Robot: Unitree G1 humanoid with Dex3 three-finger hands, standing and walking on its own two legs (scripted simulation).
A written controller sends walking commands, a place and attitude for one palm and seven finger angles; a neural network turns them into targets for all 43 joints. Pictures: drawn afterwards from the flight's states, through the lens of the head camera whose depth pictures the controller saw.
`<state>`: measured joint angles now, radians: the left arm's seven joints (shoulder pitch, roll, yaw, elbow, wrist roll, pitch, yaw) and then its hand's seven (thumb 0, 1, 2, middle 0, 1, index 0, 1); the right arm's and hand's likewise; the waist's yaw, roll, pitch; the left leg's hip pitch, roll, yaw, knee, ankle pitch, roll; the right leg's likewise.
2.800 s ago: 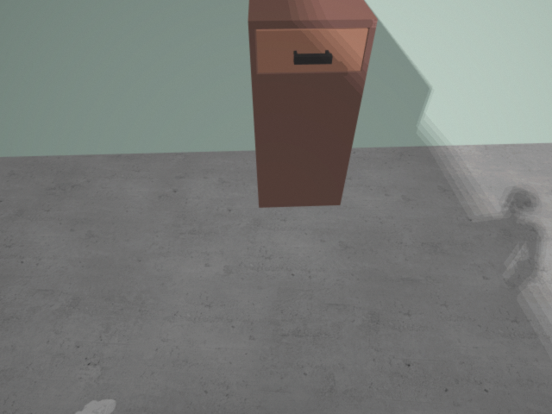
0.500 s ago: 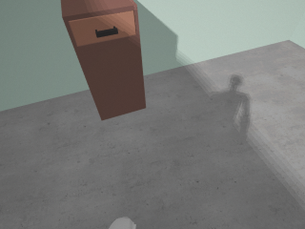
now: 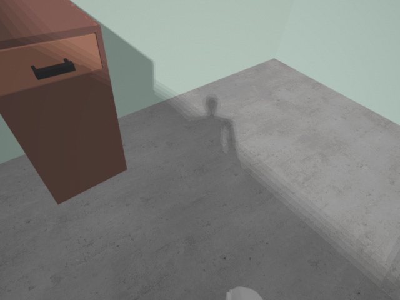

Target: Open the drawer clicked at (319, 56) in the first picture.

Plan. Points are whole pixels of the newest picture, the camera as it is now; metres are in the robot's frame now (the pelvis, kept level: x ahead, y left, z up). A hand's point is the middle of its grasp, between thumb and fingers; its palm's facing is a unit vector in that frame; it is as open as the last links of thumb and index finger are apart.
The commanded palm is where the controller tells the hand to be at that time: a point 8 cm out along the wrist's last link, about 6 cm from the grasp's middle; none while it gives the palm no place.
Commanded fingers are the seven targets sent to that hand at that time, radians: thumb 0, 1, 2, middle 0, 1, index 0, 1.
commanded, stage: walk to a spot facing it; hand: left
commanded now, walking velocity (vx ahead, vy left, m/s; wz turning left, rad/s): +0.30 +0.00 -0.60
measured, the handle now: (52, 67) +0.80 +0.59 +0.00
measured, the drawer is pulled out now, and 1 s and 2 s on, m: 0.00 0.00 0.00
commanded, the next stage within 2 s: turn to face it in 1.28 s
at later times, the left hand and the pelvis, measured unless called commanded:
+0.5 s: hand (167, 227) +0.34 +0.10 -0.18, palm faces -0.27 -0.94 -0.18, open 7.2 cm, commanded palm none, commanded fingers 0.00 0.90 0.90 -0.20 -0.30 -0.20 -0.30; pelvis +0.20 -0.04 -0.02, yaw -17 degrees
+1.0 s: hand (156, 189) +0.47 +0.16 -0.19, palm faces -0.45 -0.87 -0.19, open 7.4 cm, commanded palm none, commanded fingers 0.00 0.90 0.90 -0.20 -0.30 -0.20 -0.30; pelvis +0.36 -0.02 -0.01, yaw -35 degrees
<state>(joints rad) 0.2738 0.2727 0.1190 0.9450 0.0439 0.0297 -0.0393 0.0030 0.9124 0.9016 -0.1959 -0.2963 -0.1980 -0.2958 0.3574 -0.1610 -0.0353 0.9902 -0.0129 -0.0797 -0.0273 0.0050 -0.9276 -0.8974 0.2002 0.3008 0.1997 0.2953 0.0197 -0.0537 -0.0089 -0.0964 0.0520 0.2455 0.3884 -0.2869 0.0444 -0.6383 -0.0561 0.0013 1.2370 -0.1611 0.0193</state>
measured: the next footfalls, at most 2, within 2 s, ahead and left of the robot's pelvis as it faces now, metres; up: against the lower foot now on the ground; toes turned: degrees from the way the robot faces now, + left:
right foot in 0.36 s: +0.26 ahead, -0.11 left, +0.00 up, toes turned -20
left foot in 0.84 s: +0.49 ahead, +0.05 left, +0.00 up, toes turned -22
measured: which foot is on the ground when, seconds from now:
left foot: down 0.00-0.36, up 0.38-0.82, down 0.84-1.00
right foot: up 0.00-0.34, down 0.36-0.86, up 0.88-1.00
